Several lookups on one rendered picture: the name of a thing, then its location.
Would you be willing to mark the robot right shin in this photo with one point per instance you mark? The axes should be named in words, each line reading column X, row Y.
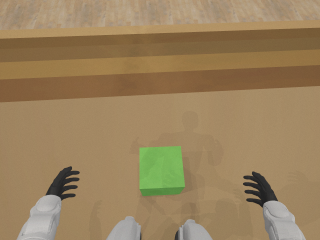
column 190, row 221

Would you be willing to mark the left robot hand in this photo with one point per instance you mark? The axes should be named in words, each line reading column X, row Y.
column 57, row 187

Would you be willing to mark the robot left thigh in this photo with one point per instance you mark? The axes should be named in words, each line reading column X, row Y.
column 125, row 230

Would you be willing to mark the left robot forearm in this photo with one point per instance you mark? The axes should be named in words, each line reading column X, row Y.
column 43, row 219

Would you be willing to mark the right robot forearm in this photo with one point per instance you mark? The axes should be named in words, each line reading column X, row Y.
column 279, row 222

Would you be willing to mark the right robot hand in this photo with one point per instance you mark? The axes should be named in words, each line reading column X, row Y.
column 265, row 193

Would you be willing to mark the carton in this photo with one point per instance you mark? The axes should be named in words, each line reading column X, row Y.
column 161, row 171

